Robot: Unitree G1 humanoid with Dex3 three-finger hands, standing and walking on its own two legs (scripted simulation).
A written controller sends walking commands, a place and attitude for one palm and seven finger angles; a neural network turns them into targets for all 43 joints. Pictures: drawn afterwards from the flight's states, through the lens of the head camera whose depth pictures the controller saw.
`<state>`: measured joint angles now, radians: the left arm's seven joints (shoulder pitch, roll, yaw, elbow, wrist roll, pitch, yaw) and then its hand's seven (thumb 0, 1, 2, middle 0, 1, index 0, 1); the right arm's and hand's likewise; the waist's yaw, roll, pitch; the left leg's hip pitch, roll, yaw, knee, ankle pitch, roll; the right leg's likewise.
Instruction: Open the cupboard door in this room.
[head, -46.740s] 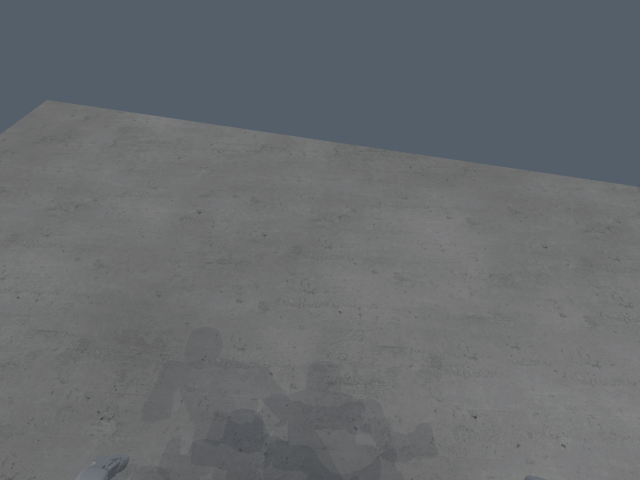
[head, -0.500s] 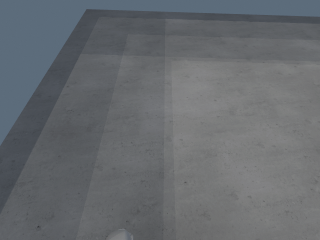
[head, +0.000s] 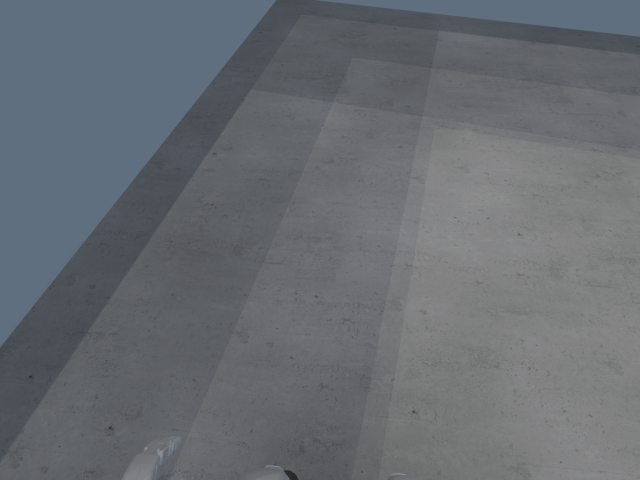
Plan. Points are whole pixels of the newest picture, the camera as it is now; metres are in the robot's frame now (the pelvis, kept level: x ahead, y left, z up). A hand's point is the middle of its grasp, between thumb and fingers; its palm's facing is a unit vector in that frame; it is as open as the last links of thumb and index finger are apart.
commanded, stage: turn to face it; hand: left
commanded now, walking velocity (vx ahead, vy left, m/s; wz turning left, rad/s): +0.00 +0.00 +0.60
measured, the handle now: out of the picture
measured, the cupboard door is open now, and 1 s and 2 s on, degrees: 45 45 45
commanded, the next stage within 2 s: none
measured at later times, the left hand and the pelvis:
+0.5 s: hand out of the picture +0.02 +0.19 -0.18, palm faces +0.37 -0.89 -0.27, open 7.4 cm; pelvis +0.05 -0.03 -0.01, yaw +21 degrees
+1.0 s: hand out of the picture +0.03 +0.13 -0.17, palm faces +0.64 -0.74 -0.21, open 7.3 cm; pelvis +0.10 -0.06 +0.00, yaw +40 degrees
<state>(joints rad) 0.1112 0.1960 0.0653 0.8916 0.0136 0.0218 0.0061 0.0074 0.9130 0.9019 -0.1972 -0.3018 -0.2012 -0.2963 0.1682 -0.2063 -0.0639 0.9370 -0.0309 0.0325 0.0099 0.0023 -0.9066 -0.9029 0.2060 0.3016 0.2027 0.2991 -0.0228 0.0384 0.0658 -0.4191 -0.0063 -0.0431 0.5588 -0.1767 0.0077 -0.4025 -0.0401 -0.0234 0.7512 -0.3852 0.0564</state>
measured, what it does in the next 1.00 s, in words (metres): walks ahead, turning left: right foot, then left foot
